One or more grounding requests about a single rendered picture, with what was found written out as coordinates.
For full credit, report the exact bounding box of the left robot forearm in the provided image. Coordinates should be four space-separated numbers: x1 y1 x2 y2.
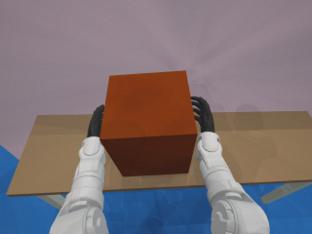
49 136 106 234

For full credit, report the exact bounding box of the carton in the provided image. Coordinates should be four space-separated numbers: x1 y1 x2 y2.
99 70 198 177

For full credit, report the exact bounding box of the robot right upper arm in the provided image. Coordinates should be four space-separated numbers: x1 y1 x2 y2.
211 198 270 234

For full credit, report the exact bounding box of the robot left upper arm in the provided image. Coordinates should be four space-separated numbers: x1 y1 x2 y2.
50 206 109 234

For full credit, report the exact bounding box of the robot left hand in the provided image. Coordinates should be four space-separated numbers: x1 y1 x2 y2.
87 104 104 138

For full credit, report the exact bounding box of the right robot forearm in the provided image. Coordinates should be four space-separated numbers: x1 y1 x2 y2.
195 132 270 228

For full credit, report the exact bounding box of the robot right hand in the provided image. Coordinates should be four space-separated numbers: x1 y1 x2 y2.
191 97 215 133

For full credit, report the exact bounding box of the table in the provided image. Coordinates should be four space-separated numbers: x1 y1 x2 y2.
6 111 312 210

